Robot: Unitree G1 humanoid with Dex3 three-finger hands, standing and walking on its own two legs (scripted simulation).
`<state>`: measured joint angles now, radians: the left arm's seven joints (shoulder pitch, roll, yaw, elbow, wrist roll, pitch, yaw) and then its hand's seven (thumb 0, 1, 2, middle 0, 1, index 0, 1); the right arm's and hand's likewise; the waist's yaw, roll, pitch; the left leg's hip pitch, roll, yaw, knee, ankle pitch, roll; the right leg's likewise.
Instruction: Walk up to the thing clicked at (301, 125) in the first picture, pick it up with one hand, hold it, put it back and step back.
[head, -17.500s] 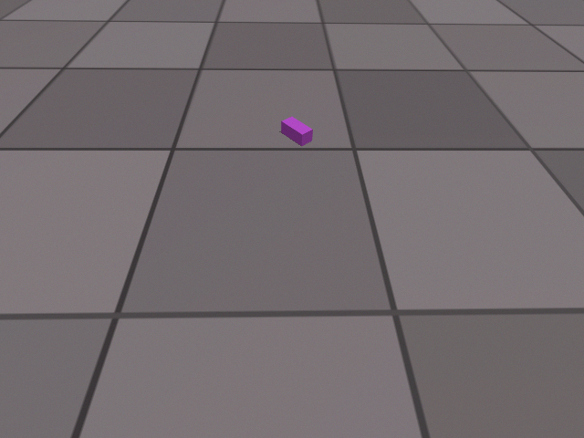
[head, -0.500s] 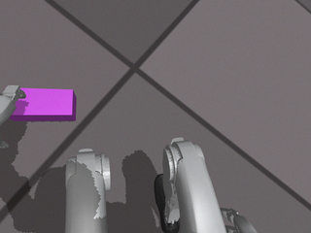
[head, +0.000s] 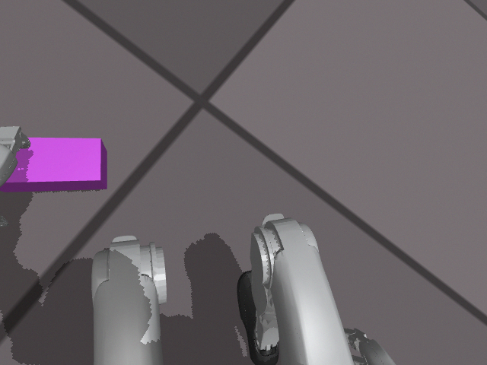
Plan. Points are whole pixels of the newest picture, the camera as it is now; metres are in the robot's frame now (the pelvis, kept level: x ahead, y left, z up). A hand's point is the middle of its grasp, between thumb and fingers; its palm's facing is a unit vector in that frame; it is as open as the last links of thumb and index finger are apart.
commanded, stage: approach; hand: left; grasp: from above
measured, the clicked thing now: (52, 165) +0.48 +0.29 -0.28
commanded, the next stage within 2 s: close in in 0.84 s
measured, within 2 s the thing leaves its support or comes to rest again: neither
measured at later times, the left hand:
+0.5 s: hand (45, 134) +0.50 +0.26 -0.15, palm faces -0.46 +0.00 -0.89, open 13.8 cm
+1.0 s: hand (19, 159) +0.46 +0.30 -0.16, palm faces -0.38 -0.03 -0.92, open 13.2 cm
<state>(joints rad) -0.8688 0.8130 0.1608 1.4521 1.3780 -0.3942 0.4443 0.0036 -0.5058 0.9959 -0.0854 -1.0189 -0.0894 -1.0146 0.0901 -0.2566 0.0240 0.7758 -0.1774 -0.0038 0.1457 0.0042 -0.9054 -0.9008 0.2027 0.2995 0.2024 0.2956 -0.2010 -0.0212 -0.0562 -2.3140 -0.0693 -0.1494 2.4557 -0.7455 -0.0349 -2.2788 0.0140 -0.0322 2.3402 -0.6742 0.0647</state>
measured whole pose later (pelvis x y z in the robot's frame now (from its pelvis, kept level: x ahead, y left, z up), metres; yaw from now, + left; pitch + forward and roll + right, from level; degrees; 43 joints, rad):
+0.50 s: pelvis +0.00 +0.00 +0.02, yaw -1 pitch +36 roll -9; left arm -1.07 0.79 0.08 1.51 1.31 -0.17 0.38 0.00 -0.49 0.97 -0.09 -1.09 -0.11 -1.07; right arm 0.17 -0.29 0.10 0.70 -0.13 0.01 0.13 0.00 -0.92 -0.90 0.20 0.30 0.20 0.30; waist -0.33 0.03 -0.03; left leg -2.30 -0.05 -0.15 2.40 -0.74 -0.02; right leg -2.27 0.03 -0.04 2.28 -0.65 0.07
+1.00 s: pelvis -0.01 +0.01 +0.00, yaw -2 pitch +33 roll -11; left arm -1.03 0.80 0.02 1.55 1.40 -0.34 0.50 0.00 -0.44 1.03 -0.11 -1.14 -0.13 -1.11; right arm 0.06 -0.28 0.08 0.74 -0.17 -0.01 0.12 0.00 -0.91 -0.90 0.20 0.30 0.20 0.30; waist -0.26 -0.04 -0.07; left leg -2.33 -0.07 -0.15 2.45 -0.71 0.00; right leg -2.27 0.02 -0.04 2.31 -0.64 0.05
